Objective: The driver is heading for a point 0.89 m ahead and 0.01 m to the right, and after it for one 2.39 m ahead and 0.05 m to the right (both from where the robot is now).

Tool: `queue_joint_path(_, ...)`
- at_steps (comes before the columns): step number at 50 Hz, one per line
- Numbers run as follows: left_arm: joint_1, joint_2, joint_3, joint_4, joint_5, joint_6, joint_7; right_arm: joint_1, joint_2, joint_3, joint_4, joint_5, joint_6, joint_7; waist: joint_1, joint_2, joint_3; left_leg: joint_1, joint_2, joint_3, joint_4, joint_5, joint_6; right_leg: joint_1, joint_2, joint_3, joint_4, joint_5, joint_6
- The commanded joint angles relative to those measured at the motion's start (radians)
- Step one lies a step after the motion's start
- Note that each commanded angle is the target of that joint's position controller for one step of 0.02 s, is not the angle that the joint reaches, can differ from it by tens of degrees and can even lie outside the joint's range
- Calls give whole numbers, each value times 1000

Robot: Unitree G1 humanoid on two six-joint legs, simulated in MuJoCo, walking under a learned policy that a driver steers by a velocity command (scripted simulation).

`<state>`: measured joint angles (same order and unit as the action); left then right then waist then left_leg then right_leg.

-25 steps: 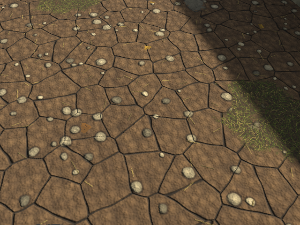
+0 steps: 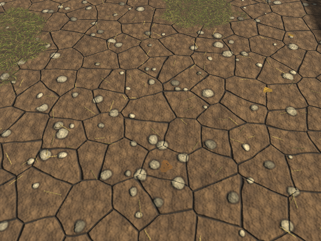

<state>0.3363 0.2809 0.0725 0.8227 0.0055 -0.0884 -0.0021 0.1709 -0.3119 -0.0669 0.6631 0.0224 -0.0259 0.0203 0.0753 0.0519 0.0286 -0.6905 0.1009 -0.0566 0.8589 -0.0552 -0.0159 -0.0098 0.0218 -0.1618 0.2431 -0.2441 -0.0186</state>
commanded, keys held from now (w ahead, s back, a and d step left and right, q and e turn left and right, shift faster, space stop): w+q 0.18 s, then w+e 0.82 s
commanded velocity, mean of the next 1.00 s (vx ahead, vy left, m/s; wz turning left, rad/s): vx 0.50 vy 0.00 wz -0.12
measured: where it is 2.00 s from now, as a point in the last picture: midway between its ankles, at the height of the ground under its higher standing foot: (178, 168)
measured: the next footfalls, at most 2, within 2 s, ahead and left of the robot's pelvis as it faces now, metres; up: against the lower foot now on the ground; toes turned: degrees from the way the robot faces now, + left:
left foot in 0.18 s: +0.26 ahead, +0.15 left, +0.00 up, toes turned +9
right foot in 0.76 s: +0.58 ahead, -0.04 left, +0.00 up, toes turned -5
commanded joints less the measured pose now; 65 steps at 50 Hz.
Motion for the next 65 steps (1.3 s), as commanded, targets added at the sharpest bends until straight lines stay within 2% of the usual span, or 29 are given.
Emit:
queue_joint_path(1, -62, 169, 37, -61, -11, -10, 8, -92, -9, 10, -99, 0, -14, 22, -8, -94, 55, 10, 6, 33, -126, 75, 21, -26, -282, 75, -101, 320, -145)
queue_joint_path(4, -32, 196, 46, -38, -27, 7, 7, -150, -26, 6, -139, 2, -10, 38, -4, -98, 69, 18, -12, 70, -199, 5, 60, 60, -309, 35, -55, 398, -121)
queue_joint_path(6, -34, 226, 55, -36, -34, 20, 11, -124, -55, -10, -150, -2, -5, 41, -39, -127, 25, 116, -68, 125, -219, -95, 100, 96, -310, -3, 60, 692, -99)
queue_joint_path(8, -49, 239, 56, -42, -43, 35, 18, 90, -126, -53, -104, -2, 5, 32, -170, -123, -105, 427, -158, 170, -282, -98, 159, 36, -272, -55, 378, 896, -61)
queue_joint_path(9, -32, 205, 41, -54, -26, 31, 23, 264, -194, -88, -59, 3, 15, 13, -246, -54, -194, 735, -121, 60, -298, -68, 203, -184, -234, -56, 659, 683, -19)
queue_joint_path(10, 79, 48, -13, -104, 18, 11, 6, 229, -303, -96, -65, 8, 7, 2, -118, 243, -272, 1060, 167, -503, -380, -222, 373, -645, -50, -6, 1025, -272, 40)
queue_joint_path(11, 26, 117, -8, -86, -14, -22, -8, 264, -209, -65, -95, 0, -9, 6, -187, 124, -436, 1093, 263, -762, -537, -340, 416, -712, -29, 232, 1141, -351, 28)
queue_joint_path(12, -73, 177, 10, -109, -60, -31, -15, 237, -155, -47, -73, -16, -23, 13, -203, 55, -286, 996, 242, -602, -557, -268, 357, -784, -72, 236, 1148, -264, 10)
queue_joint_path(14, -113, 151, 3, -104, -37, -32, -3, 112, -106, -29, -67, -18, -36, 12, -128, -20, -126, 716, 171, -353, -561, -45, 293, -716, -157, 222, 1007, -118, 1)
queue_joint_path(15, -77, 153, 7, -88, -31, -18, -3, 73, -76, -17, -70, -30, -44, 11, -90, 2, -107, 625, 141, -277, -589, 34, 278, -641, -183, 236, 970, -71, 2)
queue_joint_path(20, -73, 98, 0, -63, -29, 37, 3, 72, -88, -23, -11, -39, -83, 3, -67, -13, -27, 520, 110, -71, -707, 152, 259, -644, -178, 254, 833, 102, 42)
queue_joint_path(26, -202, 64, -8, -94, -28, 21, -18, 94, -97, -21, 39, -37, -83, -18, -122, -8, 29, 594, 84, 102, -751, 140, 181, -661, -120, 232, 505, 397, 35)
queue_joint_path(32, -328, 41, -21, -179, -26, 18, -58, 165, -122, -36, 101, -19, -42, -31, -166, -22, 65, 838, 163, 153, -662, 327, 175, -762, -95, 162, 368, 249, -12)
queue_joint_path(35, -272, 77, -4, -198, -24, 24, -70, 136, -159, -44, 96, -14, -18, -48, -107, 38, -9, 861, 161, 199, -482, 797, 143, -608, -12, 68, 365, 104, -68)
queue_joint_path(37, -37, 160, 42, -155, -26, 30, -57, 106, -170, -42, 87, -11, -7, -61, 31, 32, -144, 745, 118, 238, -148, 879, 99, -257, 56, 60, 301, 127, -134)
queue_joint_path(38, 115, 242, 70, -131, -27, 41, -35, 119, -135, -25, 69, -25, -20, -63, 92, -81, -246, 500, 64, 239, 159, 523, 59, 56, -84, 291, 270, 153, -203)
queue_joint_path(39, 90, 314, 77, -140, -32, 32, -31, 233, 11, 21, 27, -52, -53, -36, -37, -303, -338, 42, -168, 120, 495, -507, -7, 393, -334, 864, 202, 35, -408)
queue_joint_path(40, 124, 224, 56, -150, -28, 26, -29, 124, -78, 8, 25, -16, -93, -16, 54, -184, -404, -76, -145, -66, 576, -524, 13, 441, -347, 963, 95, -53, -411)
queue_joint_path(41, 78, 184, 45, -151, -23, 22, -26, 30, -117, -1, -11, 18, -115, -6, 56, -138, -250, -136, -92, -62, 527, -423, 35, 329, -315, 802, 69, -3, -355)
queue_joint_path(42, 9, 164, 38, -163, -27, 21, -26, 9, -106, 3, -16, 6, -124, -10, 7, -48, -160, -102, -48, -50, 426, -345, 39, 174, -270, 689, 61, 87, -318)
queue_joint_path(44, -81, 119, 20, -195, -13, 23, -19, 23, -114, -9, -10, -31, -112, -16, -63, -54, -79, 19, -8, -41, 308, -277, 13, -43, -206, 566, 17, 269, -296)
queue_joint_path(47, -98, 143, 27, -199, -16, 21, -6, 50, -79, -2, -11, -40, -80, -21, -96, -80, -51, 77, -6, -3, 175, -231, -43, -191, -168, 479, -19, 388, -298)
queue_joint_path(52, -33, 180, 38, -169, -28, 37, 17, -138, -28, 21, -55, -34, -79, -17, -21, -126, -32, 193, -80, 28, -218, 105, -73, -291, -77, 390, 9, 278, -211)
queue_joint_path(58, 6, 171, 40, -148, -32, 53, 24, -157, -99, -10, -68, -13, -102, 0, -36, -172, -44, 265, -98, -34, -368, 25, -14, -140, -152, 572, 152, 161, -164)
queue_joint_path(60, -11, 115, 23, -150, -18, 56, 24, -9, -128, -27, -27, -43, -114, -4, -108, -168, -115, 453, -75, 0, -428, 106, 48, -118, -87, 501, 342, 359, -106)
queue_joint_path(61, 8, 66, 2, -170, 1, 55, 26, 103, -174, -34, -22, -68, -119, -7, -142, -65, -260, 686, 80, -149, -382, 298, 113, -205, -24, 432, 594, 219, -61)
queue_joint_path(62, 201, 16, -13, -152, -22, 48, 24, 170, -237, -53, 28, -74, -103, 2, -72, 277, -368, 977, 289, -568, -419, 367, 327, -527, 131, 334, 935, -332, 23)
queue_joint_path(63, 216, 107, -3, -123, -23, 47, 25, 182, -156, -37, 25, -28, -97, 12, -94, 192, -358, 964, 301, -688, -472, 215, 338, -614, 85, 388, 1056, -401, 39)
queue_joint_path(65, -3, 157, 9, -159, -6, 59, 29, 46, -80, -5, -4, -25, -81, 13, -105, 12, -182, 755, 204, -422, -471, 331, 271, -629, -1, 313, 1060, -274, 58)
